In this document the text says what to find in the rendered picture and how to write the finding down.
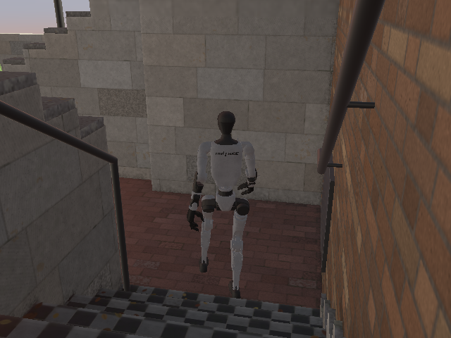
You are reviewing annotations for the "stairs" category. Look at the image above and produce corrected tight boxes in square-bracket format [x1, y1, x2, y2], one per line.
[0, 284, 326, 338]

